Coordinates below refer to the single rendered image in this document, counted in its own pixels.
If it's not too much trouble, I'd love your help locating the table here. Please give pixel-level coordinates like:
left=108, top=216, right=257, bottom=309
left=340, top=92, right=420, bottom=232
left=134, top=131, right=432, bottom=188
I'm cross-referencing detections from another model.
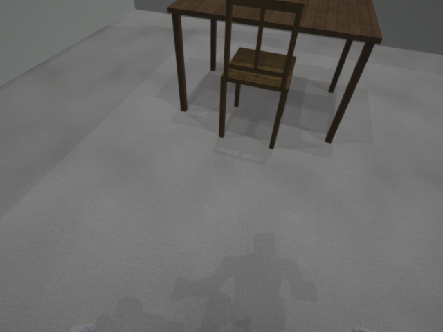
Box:
left=167, top=0, right=383, bottom=144

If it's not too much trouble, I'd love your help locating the chair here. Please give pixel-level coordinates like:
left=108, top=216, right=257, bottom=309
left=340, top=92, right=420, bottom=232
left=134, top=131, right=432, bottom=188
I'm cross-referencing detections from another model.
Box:
left=219, top=0, right=305, bottom=149

